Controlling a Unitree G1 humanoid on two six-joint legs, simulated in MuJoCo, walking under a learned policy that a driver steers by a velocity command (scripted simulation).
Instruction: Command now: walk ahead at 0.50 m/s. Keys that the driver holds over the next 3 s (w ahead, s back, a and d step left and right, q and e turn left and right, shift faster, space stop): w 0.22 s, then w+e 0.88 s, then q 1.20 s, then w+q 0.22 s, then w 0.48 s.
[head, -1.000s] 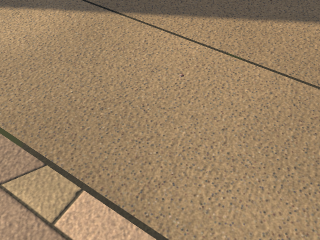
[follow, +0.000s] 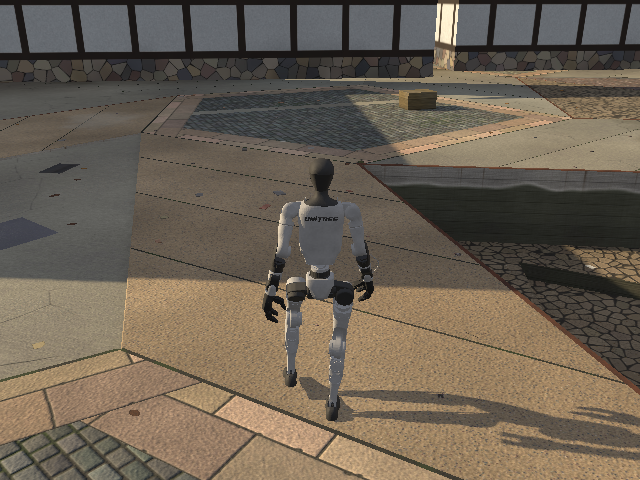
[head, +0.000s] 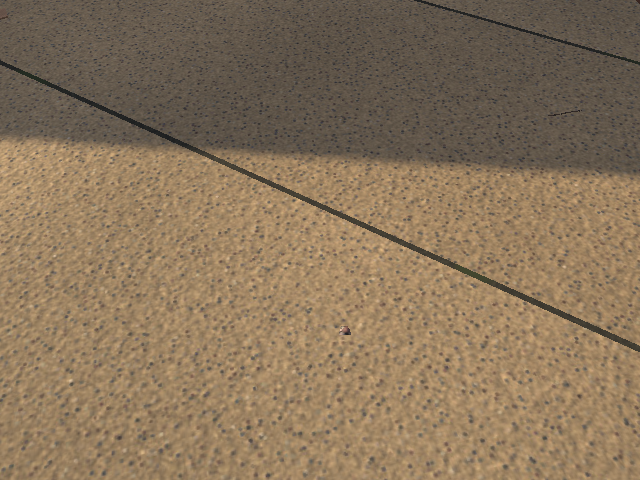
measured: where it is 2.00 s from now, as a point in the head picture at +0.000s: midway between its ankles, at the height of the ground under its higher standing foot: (395, 374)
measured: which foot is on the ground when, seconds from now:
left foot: up 0.00-0.18, down 0.20-0.76, up 0.78-1.00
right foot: down 0.00-0.22, up 0.24-0.74, down 0.76-1.00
